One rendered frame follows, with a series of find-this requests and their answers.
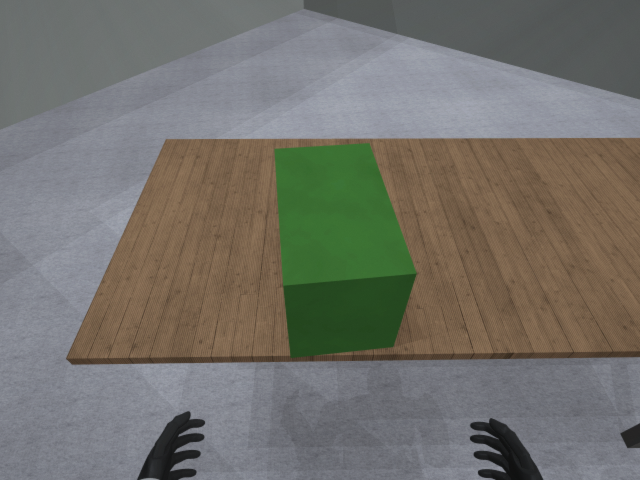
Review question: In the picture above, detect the carton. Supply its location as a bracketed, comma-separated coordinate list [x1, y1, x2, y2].
[274, 143, 417, 358]

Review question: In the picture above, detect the robot left hand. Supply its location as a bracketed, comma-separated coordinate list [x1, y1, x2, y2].
[137, 411, 205, 480]

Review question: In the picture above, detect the table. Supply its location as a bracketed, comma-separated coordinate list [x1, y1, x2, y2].
[66, 138, 640, 448]

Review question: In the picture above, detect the robot right hand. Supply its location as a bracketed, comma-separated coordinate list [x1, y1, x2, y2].
[470, 418, 543, 480]

